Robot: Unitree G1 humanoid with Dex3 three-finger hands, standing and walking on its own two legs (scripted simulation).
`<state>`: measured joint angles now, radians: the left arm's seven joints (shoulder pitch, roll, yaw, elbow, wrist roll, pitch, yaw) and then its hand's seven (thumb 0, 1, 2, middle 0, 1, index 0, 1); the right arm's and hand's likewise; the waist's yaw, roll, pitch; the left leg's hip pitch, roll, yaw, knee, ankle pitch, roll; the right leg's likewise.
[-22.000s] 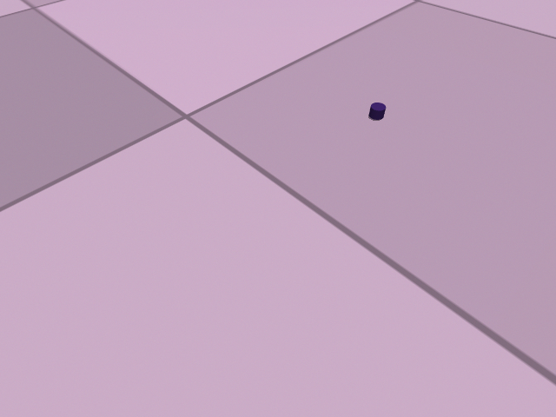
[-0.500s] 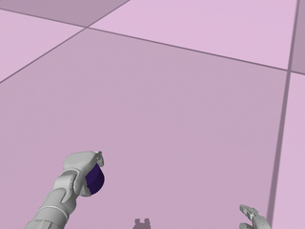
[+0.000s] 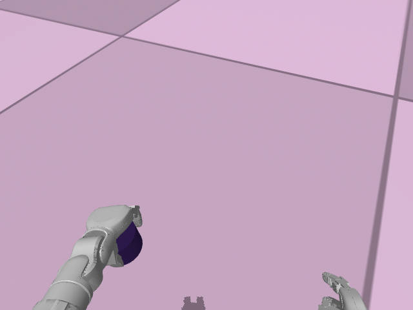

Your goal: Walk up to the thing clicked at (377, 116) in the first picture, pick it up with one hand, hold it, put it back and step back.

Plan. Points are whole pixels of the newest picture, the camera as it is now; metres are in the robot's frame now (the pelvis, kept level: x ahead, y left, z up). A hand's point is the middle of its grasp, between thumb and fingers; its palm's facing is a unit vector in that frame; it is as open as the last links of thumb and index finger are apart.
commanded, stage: hold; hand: left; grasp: from above
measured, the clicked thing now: (119, 240) +0.30 +0.23 -0.08
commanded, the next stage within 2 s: crouch in 0.22 s
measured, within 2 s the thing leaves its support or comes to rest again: neither
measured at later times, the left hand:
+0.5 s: hand (117, 239) +0.29 +0.22 -0.06, palm faces -0.47 -0.06 -0.88, open 10.9 cm
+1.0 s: hand (134, 254) +0.32 +0.25 -0.26, palm faces -0.43 +0.02 -0.90, open 10.8 cm
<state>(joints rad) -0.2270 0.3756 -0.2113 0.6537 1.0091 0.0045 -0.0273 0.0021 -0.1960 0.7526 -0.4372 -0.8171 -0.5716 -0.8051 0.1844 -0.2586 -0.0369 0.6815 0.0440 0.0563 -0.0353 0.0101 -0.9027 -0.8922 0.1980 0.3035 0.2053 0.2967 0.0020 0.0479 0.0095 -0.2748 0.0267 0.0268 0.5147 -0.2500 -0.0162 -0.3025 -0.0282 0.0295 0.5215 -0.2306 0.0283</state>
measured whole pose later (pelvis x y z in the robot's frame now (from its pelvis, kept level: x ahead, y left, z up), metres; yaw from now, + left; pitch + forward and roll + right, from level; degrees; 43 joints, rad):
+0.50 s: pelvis +0.00 +0.00 +0.00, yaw +0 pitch +1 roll +0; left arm -0.24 0.37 -0.19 0.70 1.02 -0.01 0.01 0.00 -0.18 0.75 -0.42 -0.83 -0.55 -0.82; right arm 0.19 -0.26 -0.04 0.69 0.04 0.07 -0.03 0.01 -0.90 -0.89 0.20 0.30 0.21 0.30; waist -0.01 0.04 0.01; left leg -0.28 0.03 0.03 0.51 -0.25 -0.02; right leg -0.30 -0.03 0.03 0.52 -0.23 0.03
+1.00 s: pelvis -0.03 +0.01 -0.13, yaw +1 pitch +24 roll -2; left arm -0.54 0.41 -0.05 1.18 1.20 -0.10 0.40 -0.01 -0.15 0.71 -0.41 -0.83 -0.55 -0.83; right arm 0.25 -0.28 -0.09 0.75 -0.04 0.02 -0.01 0.01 -0.89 -0.89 0.20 0.30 0.21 0.30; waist -0.11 0.02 -0.16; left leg -1.24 0.03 -0.02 1.35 -0.54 -0.01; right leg -1.23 -0.02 0.01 1.30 -0.50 0.04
